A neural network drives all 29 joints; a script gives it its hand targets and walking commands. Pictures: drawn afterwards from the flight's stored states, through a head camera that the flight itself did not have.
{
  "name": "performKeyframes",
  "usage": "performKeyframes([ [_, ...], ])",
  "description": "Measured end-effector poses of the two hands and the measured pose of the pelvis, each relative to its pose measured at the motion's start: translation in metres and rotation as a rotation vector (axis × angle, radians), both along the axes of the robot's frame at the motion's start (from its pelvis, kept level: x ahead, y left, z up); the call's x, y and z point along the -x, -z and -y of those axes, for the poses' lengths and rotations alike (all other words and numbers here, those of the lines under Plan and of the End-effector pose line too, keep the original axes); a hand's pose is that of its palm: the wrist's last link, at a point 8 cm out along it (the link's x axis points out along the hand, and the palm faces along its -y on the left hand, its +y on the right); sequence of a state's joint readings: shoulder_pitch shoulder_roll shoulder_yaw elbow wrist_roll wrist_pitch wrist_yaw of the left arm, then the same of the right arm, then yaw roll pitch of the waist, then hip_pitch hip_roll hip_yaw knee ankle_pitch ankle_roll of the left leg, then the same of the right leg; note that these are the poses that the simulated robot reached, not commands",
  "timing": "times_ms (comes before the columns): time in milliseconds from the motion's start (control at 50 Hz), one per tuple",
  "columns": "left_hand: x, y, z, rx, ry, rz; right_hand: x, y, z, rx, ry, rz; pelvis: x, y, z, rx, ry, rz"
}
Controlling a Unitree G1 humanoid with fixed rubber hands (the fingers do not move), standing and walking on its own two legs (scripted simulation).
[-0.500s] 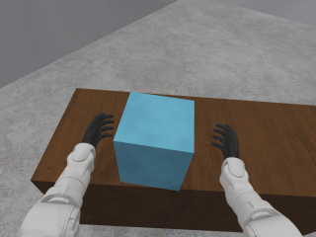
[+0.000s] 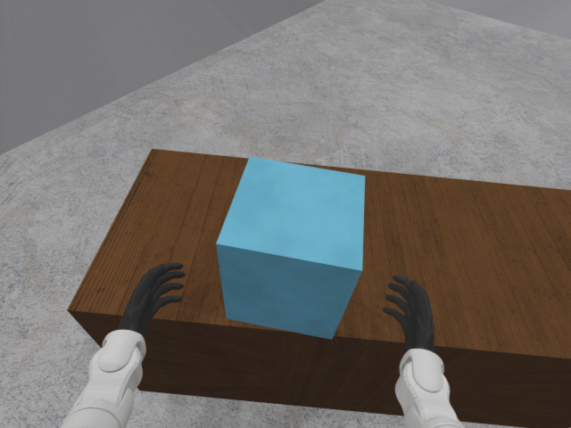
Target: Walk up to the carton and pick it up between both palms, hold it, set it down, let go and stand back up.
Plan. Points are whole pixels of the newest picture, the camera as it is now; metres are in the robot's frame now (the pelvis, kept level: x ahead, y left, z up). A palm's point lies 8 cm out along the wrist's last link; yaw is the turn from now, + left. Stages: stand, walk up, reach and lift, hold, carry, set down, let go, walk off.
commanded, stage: set down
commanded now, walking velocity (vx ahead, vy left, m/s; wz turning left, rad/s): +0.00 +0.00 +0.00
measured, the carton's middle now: (292, 250) +0.45 -0.01 -0.06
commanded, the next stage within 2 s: let go in 1.28 s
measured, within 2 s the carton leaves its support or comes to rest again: neither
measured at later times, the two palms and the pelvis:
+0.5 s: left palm (134, 379) +0.22 +0.21 -0.04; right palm (440, 394) +0.20 -0.22 -0.05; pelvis +0.03 +0.00 +0.02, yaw -2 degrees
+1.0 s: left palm (136, 395) +0.20 +0.20 -0.05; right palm (455, 411) +0.18 -0.23 -0.05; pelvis +0.03 -0.01 +0.02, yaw -2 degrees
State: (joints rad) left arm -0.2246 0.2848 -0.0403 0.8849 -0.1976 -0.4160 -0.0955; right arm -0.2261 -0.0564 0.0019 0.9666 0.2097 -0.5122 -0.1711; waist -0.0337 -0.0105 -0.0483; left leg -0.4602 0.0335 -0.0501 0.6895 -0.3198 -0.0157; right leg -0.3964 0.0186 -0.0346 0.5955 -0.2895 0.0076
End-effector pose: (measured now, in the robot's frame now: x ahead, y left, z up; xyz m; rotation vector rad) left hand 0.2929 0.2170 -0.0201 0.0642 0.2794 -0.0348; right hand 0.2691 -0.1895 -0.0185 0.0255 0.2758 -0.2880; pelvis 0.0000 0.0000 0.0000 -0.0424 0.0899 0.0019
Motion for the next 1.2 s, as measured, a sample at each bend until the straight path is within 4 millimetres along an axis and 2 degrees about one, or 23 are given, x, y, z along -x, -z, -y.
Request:
performKeyframes([
  [120,0.022,0.016,-0.001,0.004,-0.007,-0.026,0.024,0.017,-0.004,-0.009,0.003,-0.036,-0.002,0.002,0.000,0.001,-0.002,0.020],
  [220,0.034,0.023,-0.002,-0.003,-0.020,-0.067,0.032,0.023,-0.003,-0.007,-0.018,-0.065,-0.003,0.001,-0.001,-0.003,0.003,0.042],
  [340,0.039,0.020,-0.002,-0.043,-0.022,-0.128,0.033,0.021,0.008,0.013,-0.057,-0.103,-0.011,-0.006,-0.001,-0.012,0.014,0.086],
  [420,0.057,0.023,0.002,-0.062,-0.035,-0.261,0.050,0.029,0.016,0.027,-0.104,-0.218,-0.023,-0.014,0.000,-0.020,0.021,0.129],
  [540,0.082,0.027,0.008,-0.055,-0.062,-0.360,0.074,0.034,0.031,0.050,-0.104,-0.277,-0.034,-0.018,0.004,-0.031,0.032,0.160],
  [680,0.078,0.027,0.009,-0.103,-0.086,-0.389,0.077,0.041,0.031,0.042,-0.155,-0.328,-0.033,-0.018,0.010,-0.036,0.036,0.175],
  [780,0.075,0.023,0.014,-0.104,-0.076,-0.388,0.075,0.038,0.031,0.050,-0.166,-0.314,-0.035,-0.019,0.014,-0.037,0.031,0.177],
  [980,0.092,0.033,0.013,-0.094,-0.084,-0.461,0.087,0.037,0.043,0.100,-0.163,-0.355,-0.033,-0.020,0.015,-0.036,0.037,0.194],
  [1200,0.101,0.040,0.013,-0.130,-0.089,-0.521,0.099,0.042,0.042,0.088,-0.173,-0.434,-0.025,-0.020,0.011,-0.033,0.047,0.188],
])
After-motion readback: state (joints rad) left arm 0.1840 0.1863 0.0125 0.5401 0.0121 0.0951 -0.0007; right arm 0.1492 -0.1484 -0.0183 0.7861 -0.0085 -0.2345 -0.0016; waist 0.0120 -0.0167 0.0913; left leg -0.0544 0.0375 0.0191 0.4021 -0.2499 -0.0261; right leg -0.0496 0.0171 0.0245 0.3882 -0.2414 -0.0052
